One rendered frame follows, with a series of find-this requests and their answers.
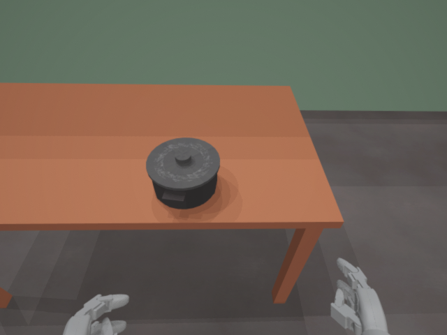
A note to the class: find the pot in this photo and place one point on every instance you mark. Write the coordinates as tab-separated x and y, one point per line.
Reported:
186	199

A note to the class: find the knob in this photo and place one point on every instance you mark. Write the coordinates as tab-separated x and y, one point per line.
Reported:
182	156

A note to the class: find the left robot hand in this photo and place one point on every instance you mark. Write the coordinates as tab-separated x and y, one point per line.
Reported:
80	323

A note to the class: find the lid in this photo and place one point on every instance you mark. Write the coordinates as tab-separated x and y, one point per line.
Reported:
164	171

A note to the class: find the table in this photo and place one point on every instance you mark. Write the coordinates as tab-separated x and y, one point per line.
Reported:
73	157

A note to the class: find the right robot hand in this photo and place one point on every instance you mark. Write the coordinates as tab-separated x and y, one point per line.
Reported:
363	310

